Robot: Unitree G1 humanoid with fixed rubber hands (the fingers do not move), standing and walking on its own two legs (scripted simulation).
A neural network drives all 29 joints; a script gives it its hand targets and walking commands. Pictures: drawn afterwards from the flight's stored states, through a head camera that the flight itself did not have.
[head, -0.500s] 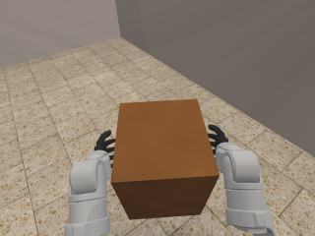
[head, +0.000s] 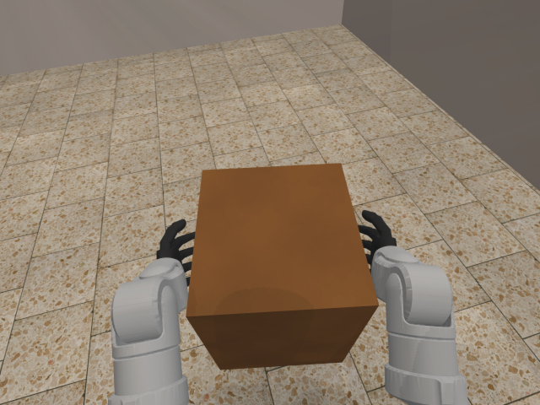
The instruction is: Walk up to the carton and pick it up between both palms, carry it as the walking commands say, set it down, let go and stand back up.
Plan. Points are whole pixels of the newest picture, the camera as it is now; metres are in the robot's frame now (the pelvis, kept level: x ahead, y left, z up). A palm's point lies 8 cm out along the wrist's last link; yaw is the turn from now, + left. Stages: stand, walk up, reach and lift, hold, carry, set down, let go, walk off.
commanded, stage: carry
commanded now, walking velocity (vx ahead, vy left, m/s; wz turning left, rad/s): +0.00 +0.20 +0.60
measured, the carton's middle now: (277, 272) +0.32 +0.02 +0.03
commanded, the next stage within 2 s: none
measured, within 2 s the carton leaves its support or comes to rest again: neither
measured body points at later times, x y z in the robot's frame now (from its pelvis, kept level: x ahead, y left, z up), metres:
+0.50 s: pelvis -0.03 +0.14 +0.00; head -0.01 +0.13 +0.45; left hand +0.21 +0.38 +0.07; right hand +0.31 +0.11 +0.07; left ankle +0.01 +0.21 -0.70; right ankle -0.02 +0.04 -0.70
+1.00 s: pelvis -0.10 +0.28 +0.00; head -0.07 +0.29 +0.45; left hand +0.05 +0.58 +0.07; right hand +0.24 +0.35 +0.07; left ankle -0.09 +0.36 -0.70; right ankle -0.06 +0.17 -0.67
